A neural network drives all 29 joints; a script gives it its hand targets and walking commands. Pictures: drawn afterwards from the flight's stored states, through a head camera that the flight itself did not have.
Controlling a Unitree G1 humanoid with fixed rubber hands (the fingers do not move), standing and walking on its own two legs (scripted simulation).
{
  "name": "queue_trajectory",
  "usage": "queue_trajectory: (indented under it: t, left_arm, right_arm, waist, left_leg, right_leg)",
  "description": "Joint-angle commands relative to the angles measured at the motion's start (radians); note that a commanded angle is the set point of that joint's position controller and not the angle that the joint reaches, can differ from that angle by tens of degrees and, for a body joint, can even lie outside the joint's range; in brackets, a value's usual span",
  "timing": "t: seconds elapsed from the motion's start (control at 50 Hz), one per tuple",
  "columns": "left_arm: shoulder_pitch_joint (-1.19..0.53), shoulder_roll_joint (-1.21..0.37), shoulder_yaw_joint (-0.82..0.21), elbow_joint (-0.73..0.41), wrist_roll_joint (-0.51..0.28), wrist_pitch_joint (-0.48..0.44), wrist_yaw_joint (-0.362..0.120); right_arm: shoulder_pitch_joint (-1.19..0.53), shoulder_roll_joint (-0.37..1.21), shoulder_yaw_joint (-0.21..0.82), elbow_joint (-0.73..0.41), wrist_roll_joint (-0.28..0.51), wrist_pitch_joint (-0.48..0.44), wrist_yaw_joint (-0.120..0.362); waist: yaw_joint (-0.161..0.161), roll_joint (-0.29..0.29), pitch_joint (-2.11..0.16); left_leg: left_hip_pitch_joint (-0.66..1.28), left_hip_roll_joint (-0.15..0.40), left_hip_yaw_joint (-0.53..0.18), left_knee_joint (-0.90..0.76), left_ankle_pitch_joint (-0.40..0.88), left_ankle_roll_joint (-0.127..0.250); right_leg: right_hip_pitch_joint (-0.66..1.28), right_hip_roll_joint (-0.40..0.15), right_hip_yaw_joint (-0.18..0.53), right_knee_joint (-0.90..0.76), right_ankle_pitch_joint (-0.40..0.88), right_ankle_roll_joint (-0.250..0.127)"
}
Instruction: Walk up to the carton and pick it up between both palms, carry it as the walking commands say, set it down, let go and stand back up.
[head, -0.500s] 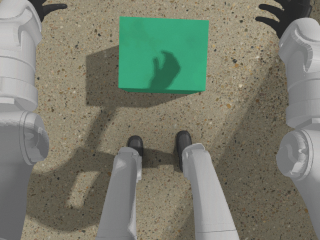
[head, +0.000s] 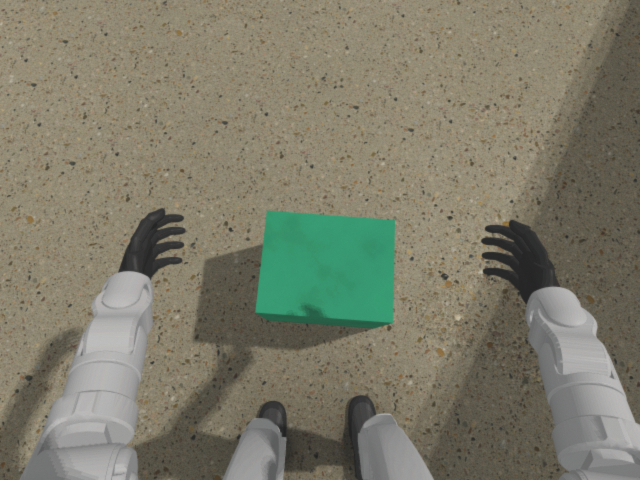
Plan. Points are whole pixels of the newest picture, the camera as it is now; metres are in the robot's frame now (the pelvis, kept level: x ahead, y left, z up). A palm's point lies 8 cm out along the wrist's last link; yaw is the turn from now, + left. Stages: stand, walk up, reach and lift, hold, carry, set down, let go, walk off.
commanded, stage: let go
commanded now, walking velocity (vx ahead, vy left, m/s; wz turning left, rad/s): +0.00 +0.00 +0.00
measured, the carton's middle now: (325, 275) +0.45 -0.02 -0.59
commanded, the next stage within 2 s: stand in 0.92 s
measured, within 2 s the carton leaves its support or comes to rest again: neither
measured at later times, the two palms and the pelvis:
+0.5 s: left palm (66, 460) +0.18 +0.25 -0.02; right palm out of the picture +0.15 -0.22 -0.02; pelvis +0.01 +0.02 +0.05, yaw -1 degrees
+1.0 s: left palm (101, 463) +0.18 +0.22 -0.02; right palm (599, 440) +0.19 -0.25 -0.02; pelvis +0.03 -0.02 +0.05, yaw +0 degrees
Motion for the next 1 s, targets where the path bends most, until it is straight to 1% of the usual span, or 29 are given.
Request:
queue_trajectory:
  t: [0.0,0.08,0.14,0.18,0.22,0.3,0.34,0.38,0.46,0.48,0.5,0.54,0.58,0.64,0.7,0.76,0.82,0.88,0.94,0.96,0.98]
  left_arm:
    - [0.105,0.087,-0.009,-0.094,0.007,-0.063,-0.003]
    - [0.231,0.052,-0.031,-0.103,0.023,-0.098,0.004]
    - [0.289,0.052,-0.05,-0.143,0.026,-0.119,0.007]
    - [0.347,0.045,-0.066,-0.187,0.021,-0.123,0.008]
    - [0.423,0.031,-0.081,-0.222,0.016,-0.127,0.008]
    - [0.566,0.007,-0.109,-0.308,0.003,-0.129,0.008]
    - [0.623,0.001,-0.113,-0.339,0.005,-0.125,0.005]
    - [0.662,-0.002,-0.113,-0.36,0.008,-0.112,-0.004]
    - [0.678,-0.008,-0.124,-0.377,0.007,-0.072,-0.022]
    - [0.672,-0.005,-0.122,-0.375,0.008,-0.061,-0.026]
    - [0.669,-0.003,-0.119,-0.371,0.01,-0.049,-0.031]
    - [0.665,0.001,-0.115,-0.366,0.012,-0.028,-0.038]
    - [0.663,0.006,-0.112,-0.363,0.011,-0.011,-0.042]
    - [0.662,0.011,-0.109,-0.358,0.01,0.009,-0.046]
    - [0.665,0.017,-0.103,-0.358,0.014,0.02,-0.048]
    - [0.672,0.024,-0.1,-0.363,0.018,0.018,-0.047]
    - [0.691,0.032,-0.099,-0.374,0.024,0.008,-0.039]
    - [0.696,0.045,-0.106,-0.376,0.018,-0.016,-0.027]
    - [0.712,0.054,-0.112,-0.37,0.007,-0.034,-0.014]
    - [0.705,0.168,-0.067,-0.217,0.036,-0.065,0.023]
    - [0.72,0.177,-0.069,-0.201,0.044,-0.078,0.034]
  right_arm:
    - [0.129,-0.059,0.019,-0.083,-0.006,-0.063,-0.008]
    - [0.261,-0.056,0.03,-0.094,-0.022,-0.101,-0.025]
    - [0.331,-0.064,0.037,-0.128,-0.017,-0.124,-0.033]
    - [0.392,-0.072,0.054,-0.153,-0.011,-0.132,-0.032]
    - [0.463,-0.074,0.071,-0.174,-0.01,-0.136,-0.028]
    - [0.584,-0.073,0.099,-0.241,-0.014,-0.141,-0.022]
    - [0.619,-0.07,0.108,-0.278,-0.021,-0.136,-0.018]
    - [0.62,-0.067,0.112,-0.303,-0.028,-0.121,-0.012]
    - [0.59,-0.066,0.12,-0.33,-0.035,-0.075,-0.001]
    - [0.581,-0.066,0.118,-0.336,-0.044,-0.061,0.001]
    - [0.576,-0.064,0.116,-0.339,-0.053,-0.047,0.001]
    - [0.575,-0.057,0.11,-0.34,-0.068,-0.021,-0.001]
    - [0.58,-0.047,0.104,-0.34,-0.081,0.001,-0.006]
    - [0.587,-0.031,0.1,-0.337,-0.092,0.025,-0.017]
    - [0.594,-0.022,0.105,-0.33,-0.099,0.04,-0.027]
    - [0.607,-0.014,0.114,-0.335,-0.094,0.066,-0.036]
    - [0.612,-0.009,0.124,-0.338,-0.09,0.087,-0.048]
    - [0.611,0.0,0.138,-0.346,-0.086,0.098,-0.067]
    - [0.618,0.004,0.149,-0.348,-0.079,0.099,-0.092]
    - [0.604,-0.156,0.099,-0.181,-0.068,0.022,-0.121]
    - [0.601,-0.164,0.095,-0.166,-0.075,-0.01,-0.126]
  waist:
    - [0.012,-0.012,-0.594]
    - [0.002,0.007,-0.429]
    - [-0.001,0.024,-0.306]
    - [0.004,0.045,-0.236]
    - [0.013,0.065,-0.188]
    - [0.026,0.083,-0.113]
    - [0.03,0.078,-0.057]
    - [0.032,0.071,0.013]
    - [0.033,0.056,0.164]
    - [0.033,0.049,0.19]
    - [0.032,0.043,0.213]
    - [0.029,0.029,0.242]
    - [0.025,0.008,0.257]
    - [0.023,-0.025,0.266]
    - [0.025,-0.034,0.272]
    - [0.031,-0.041,0.259]
    - [0.05,-0.032,0.224]
    - [0.062,-0.026,0.163]
    - [0.065,-0.038,0.109]
    - [0.051,0.019,0.055]
    - [0.055,0.021,0.057]
  left_leg:
    - [0.36,-0.04,0.061,-0.086,0.445,-0.016]
    - [0.491,-0.026,0.045,-0.148,0.422,-0.015]
    - [0.61,-0.017,0.037,-0.198,0.384,-0.009]
    - [0.704,-0.012,0.034,-0.236,0.363,-0.01]
    - [0.792,-0.009,0.034,-0.271,0.359,-0.015]
    - [0.925,-0.002,0.038,-0.325,0.384,-0.024]
    - [0.947,0.0,0.042,-0.354,0.357,-0.024]
    - [0.939,0.004,0.042,-0.387,0.275,-0.026]
    - [0.853,0.02,0.051,-0.467,0.003,-0.018]
    - [0.836,0.02,0.056,-0.475,-0.047,-0.014]
    - [0.826,0.021,0.061,-0.48,-0.083,-0.01]
    - [0.833,0.015,0.071,-0.478,-0.103,-0.004]
    - [0.866,0.002,0.083,-0.461,-0.074,-0.002]
    - [0.951,-0.026,0.101,-0.421,0.017,-0.006]
    - [0.994,-0.039,0.099,-0.404,0.075,-0.003]
    - [1.011,-0.044,0.094,-0.395,0.124,-0.002]
    - [1.022,-0.043,0.091,-0.382,0.17,-0.004]
    - [1.029,-0.044,0.089,-0.353,0.209,-0.004]
    - [1.024,-0.048,0.085,-0.326,0.222,-0.007]
    - [0.94,0.04,0.064,-0.274,0.274,-0.023]
    - [0.955,0.037,0.049,-0.28,0.23,-0.025]
  right_leg:
    - [0.769,-0.005,0.011,-0.042,0.687,0.037]
    - [0.772,0.004,0.004,-0.12,0.606,0.04]
    - [0.774,0.015,-0.013,-0.174,0.49,0.042]
    - [0.783,0.023,-0.026,-0.211,0.401,0.038]
    - [0.803,0.03,-0.038,-0.241,0.342,0.034]
    - [0.859,0.041,-0.055,-0.29,0.279,0.024]
    - [0.902,0.045,-0.062,-0.312,0.242,0.023]
    - [0.941,0.047,-0.07,-0.328,0.181,0.021]
    - [1.042,0.051,-0.088,-0.331,0.056,0.024]
    - [1.061,0.054,-0.093,-0.33,0.03,0.026]
    - [1.076,0.055,-0.097,-0.33,0.008,0.028]
    - [1.091,0.055,-0.099,-0.337,-0.014,0.03]
    - [1.086,0.048,-0.094,-0.354,-0.021,0.03]
    - [1.048,0.028,-0.074,-0.392,-0.012,0.027]
    - [1.038,0.014,-0.054,-0.407,0.036,0.031]
    - [1.048,0.007,-0.035,-0.408,0.107,0.039]
    - [1.053,0.002,-0.012,-0.391,0.188,0.043]
    - [1.065,-0.004,0.009,-0.347,0.303,0.044]
    - [1.071,-0.008,0.014,-0.304,0.416,0.042]
    - [1.024,-0.071,0.012,-0.321,0.424,0.034]
    - [1.006,-0.073,0.025,-0.33,0.386,0.033]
